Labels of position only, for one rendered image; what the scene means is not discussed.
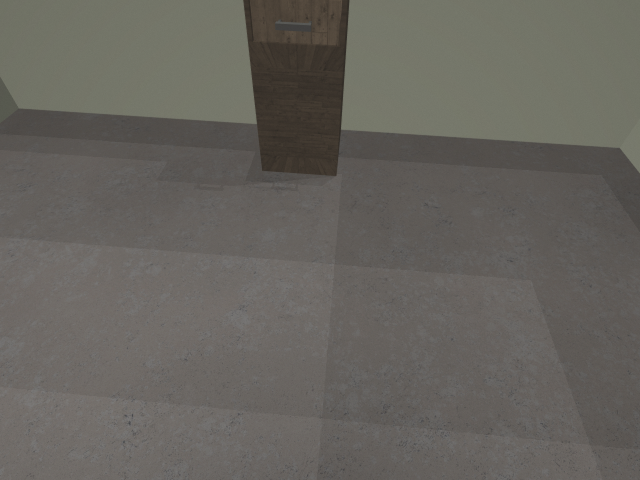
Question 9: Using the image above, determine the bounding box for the handle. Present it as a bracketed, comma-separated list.
[275, 19, 312, 32]

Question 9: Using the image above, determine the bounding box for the cabinet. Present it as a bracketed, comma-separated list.
[243, 0, 349, 176]

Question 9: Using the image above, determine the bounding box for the drawer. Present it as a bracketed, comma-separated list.
[250, 0, 342, 45]

